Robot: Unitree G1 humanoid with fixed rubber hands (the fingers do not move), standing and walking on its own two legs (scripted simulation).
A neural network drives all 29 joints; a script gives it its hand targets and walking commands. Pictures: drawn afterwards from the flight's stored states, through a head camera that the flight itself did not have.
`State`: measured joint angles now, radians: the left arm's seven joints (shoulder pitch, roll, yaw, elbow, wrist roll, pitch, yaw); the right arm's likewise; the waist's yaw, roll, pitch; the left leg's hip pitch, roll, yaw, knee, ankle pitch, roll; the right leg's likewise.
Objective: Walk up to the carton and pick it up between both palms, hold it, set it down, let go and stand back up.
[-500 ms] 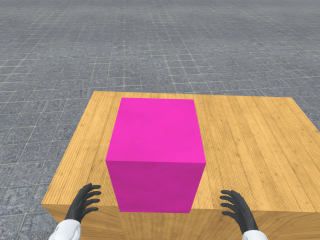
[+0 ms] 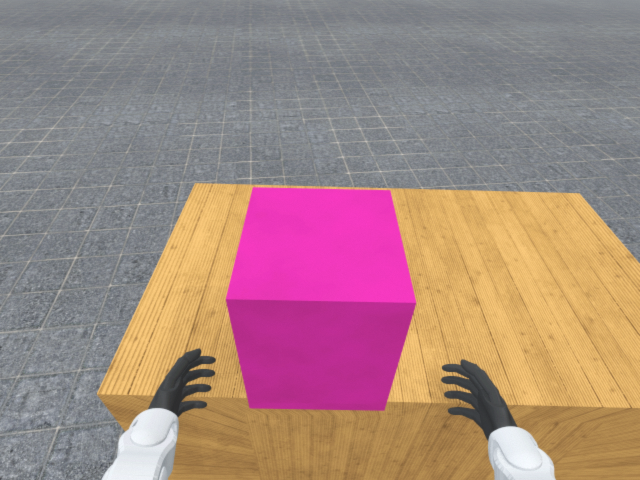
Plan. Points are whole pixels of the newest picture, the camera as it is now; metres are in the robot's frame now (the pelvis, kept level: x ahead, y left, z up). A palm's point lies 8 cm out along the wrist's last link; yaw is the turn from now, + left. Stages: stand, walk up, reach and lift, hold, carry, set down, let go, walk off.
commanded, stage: let go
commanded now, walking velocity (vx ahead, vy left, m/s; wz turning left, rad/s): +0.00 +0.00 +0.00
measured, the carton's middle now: (319, 300) +0.36 +0.02 +0.04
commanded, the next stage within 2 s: stand in 0.26 s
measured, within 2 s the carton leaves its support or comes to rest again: neither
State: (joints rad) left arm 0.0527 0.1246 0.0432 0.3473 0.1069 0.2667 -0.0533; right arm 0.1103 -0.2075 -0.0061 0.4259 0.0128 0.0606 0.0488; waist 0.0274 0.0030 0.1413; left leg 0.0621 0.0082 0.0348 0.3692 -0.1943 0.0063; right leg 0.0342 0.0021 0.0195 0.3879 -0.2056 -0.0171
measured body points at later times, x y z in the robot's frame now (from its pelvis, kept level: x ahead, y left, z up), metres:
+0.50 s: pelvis +0.01 -0.01 -0.01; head +0.00 -0.01 +0.44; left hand +0.22 +0.21 -0.02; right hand +0.22 -0.21 -0.03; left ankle +0.03 +0.11 -0.74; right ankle +0.04 -0.12 -0.74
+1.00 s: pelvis +0.01 +0.01 -0.01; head -0.01 +0.01 +0.44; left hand +0.22 +0.21 -0.03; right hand +0.22 -0.21 -0.02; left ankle +0.03 +0.11 -0.74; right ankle +0.04 -0.12 -0.74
